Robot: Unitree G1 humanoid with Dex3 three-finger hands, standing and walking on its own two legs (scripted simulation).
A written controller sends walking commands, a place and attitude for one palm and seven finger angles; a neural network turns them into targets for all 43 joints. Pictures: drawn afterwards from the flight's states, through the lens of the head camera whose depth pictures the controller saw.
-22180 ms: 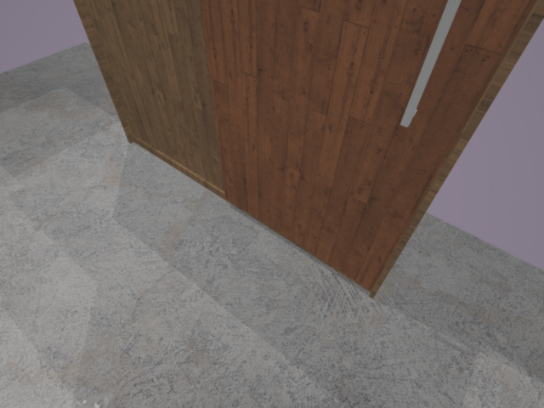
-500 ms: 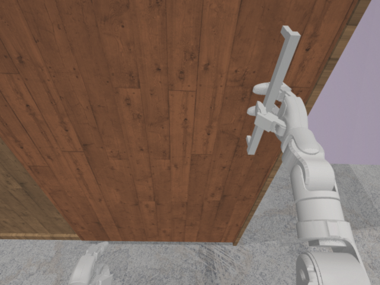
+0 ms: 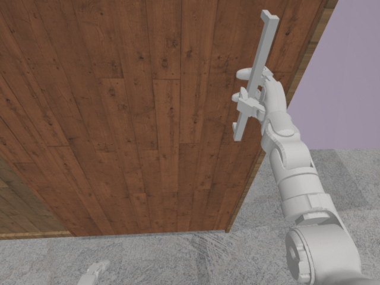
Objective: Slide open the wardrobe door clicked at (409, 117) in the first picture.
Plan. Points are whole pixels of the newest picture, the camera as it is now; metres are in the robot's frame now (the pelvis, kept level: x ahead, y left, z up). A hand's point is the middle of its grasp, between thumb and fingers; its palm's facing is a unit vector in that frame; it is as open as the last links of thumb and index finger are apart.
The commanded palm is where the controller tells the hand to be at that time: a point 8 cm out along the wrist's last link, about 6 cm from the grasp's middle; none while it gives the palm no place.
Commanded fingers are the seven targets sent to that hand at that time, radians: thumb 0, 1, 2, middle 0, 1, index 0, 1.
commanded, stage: tug the door sideways, standing still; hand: right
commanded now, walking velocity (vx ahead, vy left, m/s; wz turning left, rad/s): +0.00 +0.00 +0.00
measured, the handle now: (248, 86) +0.49 -0.10 +0.19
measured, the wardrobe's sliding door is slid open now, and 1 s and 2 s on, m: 0.00 0.02 0.21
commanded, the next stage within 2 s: step sideways, sliding the door along in 0.24 s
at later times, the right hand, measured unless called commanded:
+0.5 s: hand (239, 103) +0.44 -0.08 +0.18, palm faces +0.00 +0.99 -0.14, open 5.7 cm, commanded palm +0.42 -0.10 +0.19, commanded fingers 0.00 -0.90 -0.90 0.45 1.40 0.45 1.40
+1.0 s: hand (226, 102) +0.44 -0.05 +0.18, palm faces +0.18 +0.98 -0.03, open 5.9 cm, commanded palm +0.41 -0.02 +0.18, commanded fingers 0.00 -0.90 -0.90 0.45 1.40 0.45 1.40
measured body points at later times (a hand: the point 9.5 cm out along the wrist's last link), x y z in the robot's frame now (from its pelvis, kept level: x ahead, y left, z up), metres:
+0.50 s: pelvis -0.01 +0.01 -0.01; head +0.02 +0.03 +0.44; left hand +0.14 +0.24 -0.12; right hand +0.43 -0.13 +0.19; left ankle -0.02 +0.11 -0.73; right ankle -0.01 -0.11 -0.74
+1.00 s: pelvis +0.02 +0.11 -0.01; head +0.13 +0.10 +0.42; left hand +0.24 +0.31 -0.12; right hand +0.43 -0.10 +0.18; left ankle +0.05 +0.26 -0.67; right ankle +0.00 -0.06 -0.74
